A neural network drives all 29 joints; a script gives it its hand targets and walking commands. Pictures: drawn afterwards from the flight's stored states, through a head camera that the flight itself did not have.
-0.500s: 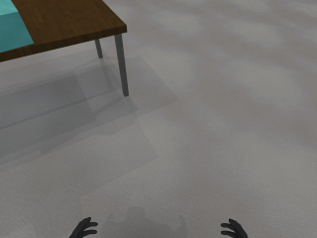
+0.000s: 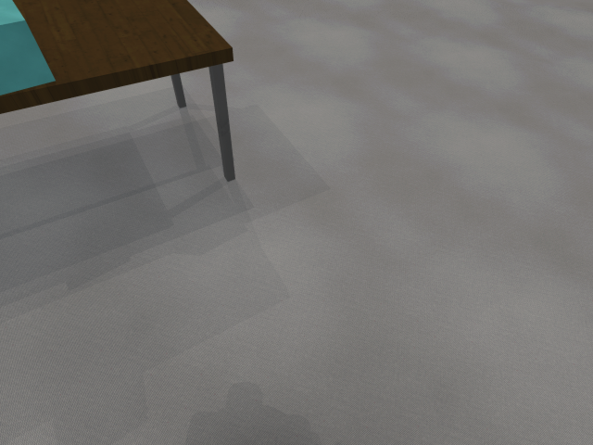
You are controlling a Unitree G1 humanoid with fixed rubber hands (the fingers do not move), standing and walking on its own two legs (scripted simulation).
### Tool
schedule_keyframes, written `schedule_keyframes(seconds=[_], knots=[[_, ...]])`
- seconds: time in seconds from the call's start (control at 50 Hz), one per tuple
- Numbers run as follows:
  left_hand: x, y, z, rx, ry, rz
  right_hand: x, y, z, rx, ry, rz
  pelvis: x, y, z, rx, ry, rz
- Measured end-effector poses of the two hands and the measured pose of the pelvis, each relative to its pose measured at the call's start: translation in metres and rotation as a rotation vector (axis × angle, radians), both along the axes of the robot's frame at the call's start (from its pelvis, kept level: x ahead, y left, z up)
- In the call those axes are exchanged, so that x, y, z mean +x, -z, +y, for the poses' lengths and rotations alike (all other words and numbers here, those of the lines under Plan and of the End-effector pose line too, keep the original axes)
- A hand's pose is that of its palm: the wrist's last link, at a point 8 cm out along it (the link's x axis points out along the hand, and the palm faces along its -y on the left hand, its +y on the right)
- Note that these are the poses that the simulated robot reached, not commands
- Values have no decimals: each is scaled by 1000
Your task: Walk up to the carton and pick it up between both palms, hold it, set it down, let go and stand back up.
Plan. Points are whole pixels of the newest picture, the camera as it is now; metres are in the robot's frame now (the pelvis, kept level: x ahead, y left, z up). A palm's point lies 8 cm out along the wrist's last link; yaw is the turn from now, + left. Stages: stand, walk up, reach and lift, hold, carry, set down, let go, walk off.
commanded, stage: stand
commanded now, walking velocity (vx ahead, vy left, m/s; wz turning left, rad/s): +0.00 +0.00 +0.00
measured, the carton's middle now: out of the picture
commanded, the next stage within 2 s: walk up in 1.46 s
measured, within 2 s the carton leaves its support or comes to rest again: neither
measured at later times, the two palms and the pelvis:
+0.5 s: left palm out of the picture -0.03 +0.20 -0.15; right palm out of the picture -0.02 -0.19 -0.14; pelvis -0.01 +0.01 +0.01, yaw +0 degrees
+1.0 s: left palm out of the picture -0.05 +0.21 -0.15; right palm out of the picture -0.05 -0.18 -0.14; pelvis -0.03 +0.01 +0.01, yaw +0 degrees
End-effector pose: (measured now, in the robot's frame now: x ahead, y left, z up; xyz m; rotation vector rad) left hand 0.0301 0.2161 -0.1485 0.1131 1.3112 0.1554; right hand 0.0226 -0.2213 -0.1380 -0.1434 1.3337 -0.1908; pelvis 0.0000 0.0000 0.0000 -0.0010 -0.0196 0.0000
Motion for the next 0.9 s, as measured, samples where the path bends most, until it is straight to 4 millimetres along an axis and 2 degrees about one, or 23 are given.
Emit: schedule_keyframes(seconds=[0.2,0.6,0.9], knots=[[-26,2,-5,-20,-25,79,-10,2,15,23,21,35,3,-4,4,-5,-1,-26],[-65,0,-14,-49,-40,146,-53,3,35,57,27,120,-11,-8,10,-1,1,-56],[-72,-2,-8,-41,-25,127,-70,4,43,71,21,125,-24,-8,14,2,0,-53]])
